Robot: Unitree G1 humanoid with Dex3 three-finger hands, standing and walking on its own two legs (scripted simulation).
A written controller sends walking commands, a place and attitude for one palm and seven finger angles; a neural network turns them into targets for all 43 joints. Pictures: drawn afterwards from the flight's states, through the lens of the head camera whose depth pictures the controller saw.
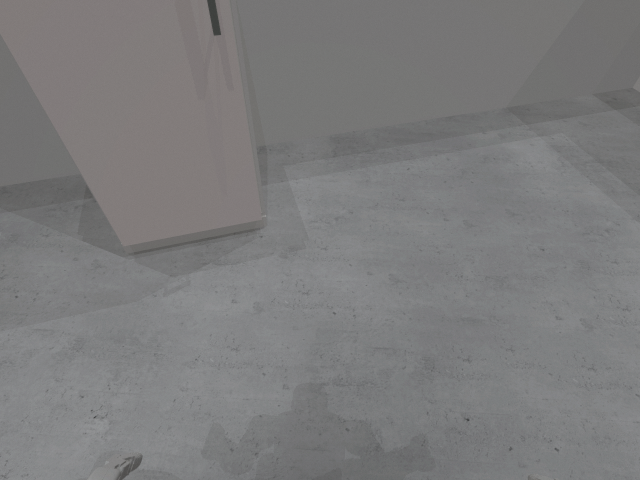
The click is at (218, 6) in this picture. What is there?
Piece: fridge door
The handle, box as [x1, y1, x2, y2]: [207, 0, 220, 35]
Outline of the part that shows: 207,0 214,35 220,34 214,0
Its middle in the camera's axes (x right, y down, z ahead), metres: -0.28 -0.63 +0.91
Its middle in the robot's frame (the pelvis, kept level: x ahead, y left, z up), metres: +1.12 +0.35 +0.21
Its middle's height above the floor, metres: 0.98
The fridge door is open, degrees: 0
